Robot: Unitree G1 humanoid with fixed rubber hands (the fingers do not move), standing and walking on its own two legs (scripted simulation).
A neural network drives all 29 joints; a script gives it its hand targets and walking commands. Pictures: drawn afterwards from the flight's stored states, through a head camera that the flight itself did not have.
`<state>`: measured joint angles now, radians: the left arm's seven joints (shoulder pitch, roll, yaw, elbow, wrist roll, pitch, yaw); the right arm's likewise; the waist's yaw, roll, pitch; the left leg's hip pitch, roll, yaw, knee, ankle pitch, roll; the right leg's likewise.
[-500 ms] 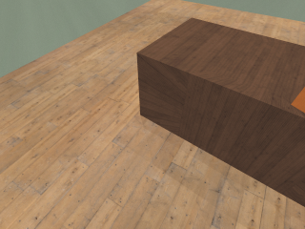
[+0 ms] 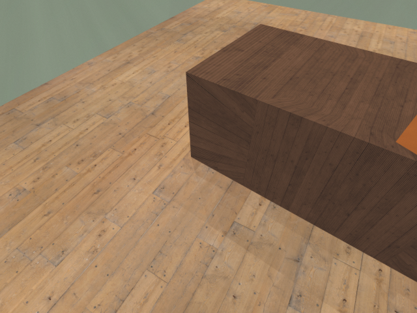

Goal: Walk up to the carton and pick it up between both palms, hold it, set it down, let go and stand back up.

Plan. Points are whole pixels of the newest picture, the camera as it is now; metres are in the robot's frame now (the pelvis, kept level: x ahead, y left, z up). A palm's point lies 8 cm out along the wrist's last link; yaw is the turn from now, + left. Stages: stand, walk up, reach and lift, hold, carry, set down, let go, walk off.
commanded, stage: walk up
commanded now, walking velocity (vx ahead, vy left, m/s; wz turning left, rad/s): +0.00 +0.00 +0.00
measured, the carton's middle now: out of the picture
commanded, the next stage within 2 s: none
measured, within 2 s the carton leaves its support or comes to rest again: neither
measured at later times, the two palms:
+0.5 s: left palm out of the picture +0.16 +0.17 -0.12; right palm out of the picture -0.01 -0.37 -0.14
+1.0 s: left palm (235, 229) +0.35 -0.06 -0.12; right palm out of the picture -0.04 -0.42 -0.11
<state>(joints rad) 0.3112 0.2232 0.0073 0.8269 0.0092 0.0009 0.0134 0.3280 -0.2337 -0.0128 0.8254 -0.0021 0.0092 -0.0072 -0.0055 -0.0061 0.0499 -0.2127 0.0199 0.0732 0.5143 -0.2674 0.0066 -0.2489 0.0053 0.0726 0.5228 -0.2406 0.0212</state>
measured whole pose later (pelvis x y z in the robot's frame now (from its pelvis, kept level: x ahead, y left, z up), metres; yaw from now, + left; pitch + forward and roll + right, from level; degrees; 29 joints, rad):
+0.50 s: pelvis +0.03 -0.08 -0.02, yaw -16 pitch -4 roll +0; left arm 0.30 0.29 0.09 0.77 0.04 0.01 -0.09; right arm 0.33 -0.32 -0.07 0.85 -0.07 -0.01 -0.05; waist 0.01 0.03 0.11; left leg -0.13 0.27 0.27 0.73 -0.45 0.02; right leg -0.38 -0.09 -0.04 0.68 -0.24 -0.01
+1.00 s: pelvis +0.12 -0.20 -0.01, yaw -33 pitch -3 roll +0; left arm 0.22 0.25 0.06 0.73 0.04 0.04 -0.11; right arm 0.48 -0.28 -0.04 0.77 -0.06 -0.06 -0.04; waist -0.04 -0.03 0.13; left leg -0.08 0.19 0.25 0.54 -0.36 -0.06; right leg -0.51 -0.07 0.01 0.79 -0.27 0.01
